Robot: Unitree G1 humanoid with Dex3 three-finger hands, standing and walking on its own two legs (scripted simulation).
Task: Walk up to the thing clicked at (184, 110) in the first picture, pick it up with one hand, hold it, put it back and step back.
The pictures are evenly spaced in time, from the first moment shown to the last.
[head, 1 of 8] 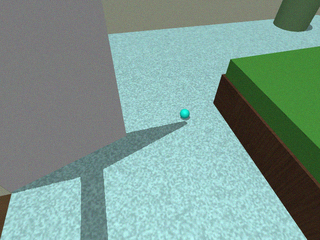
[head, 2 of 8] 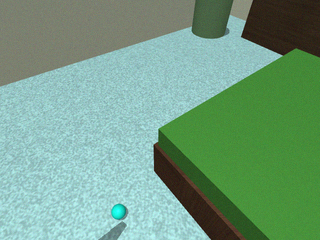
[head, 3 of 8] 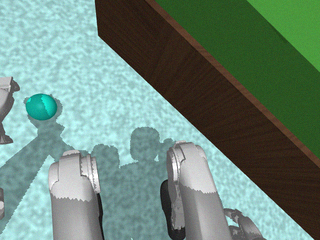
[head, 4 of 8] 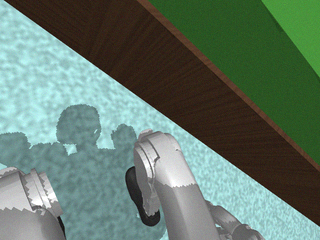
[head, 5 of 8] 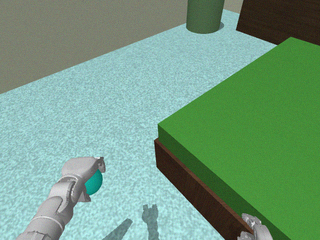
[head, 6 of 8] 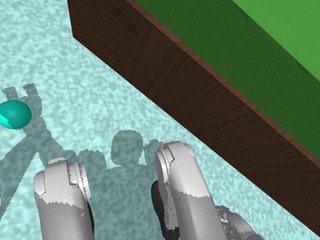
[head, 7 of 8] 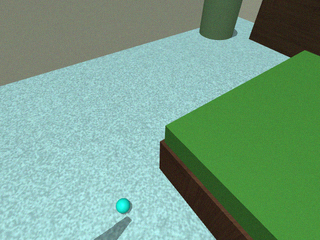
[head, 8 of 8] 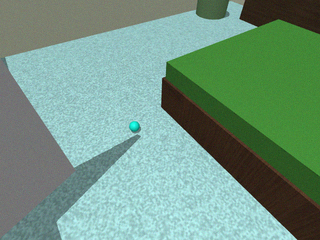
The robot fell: no
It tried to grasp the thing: yes
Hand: left
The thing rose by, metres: 0.69
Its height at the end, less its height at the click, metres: +0.00
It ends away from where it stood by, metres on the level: 0.01
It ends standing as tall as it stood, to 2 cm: yes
